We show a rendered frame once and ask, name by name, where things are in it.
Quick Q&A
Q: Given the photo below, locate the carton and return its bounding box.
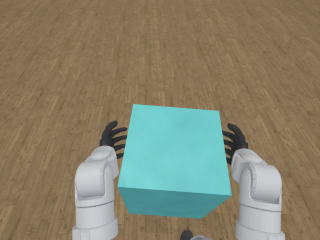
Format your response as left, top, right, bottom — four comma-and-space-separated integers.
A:
117, 104, 232, 219

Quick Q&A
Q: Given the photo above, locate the robot left hand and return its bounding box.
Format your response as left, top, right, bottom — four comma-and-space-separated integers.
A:
99, 120, 127, 159

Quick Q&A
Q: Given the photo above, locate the robot right hand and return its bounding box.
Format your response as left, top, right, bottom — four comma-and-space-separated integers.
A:
222, 123, 248, 166

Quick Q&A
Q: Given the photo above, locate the robot left forearm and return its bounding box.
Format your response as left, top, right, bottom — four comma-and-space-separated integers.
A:
72, 145, 119, 240

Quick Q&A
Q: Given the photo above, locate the robot right forearm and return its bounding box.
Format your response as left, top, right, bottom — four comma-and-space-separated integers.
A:
231, 148, 285, 240

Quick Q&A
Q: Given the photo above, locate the robot right foot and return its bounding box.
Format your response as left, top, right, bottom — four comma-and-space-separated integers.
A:
180, 230, 193, 240

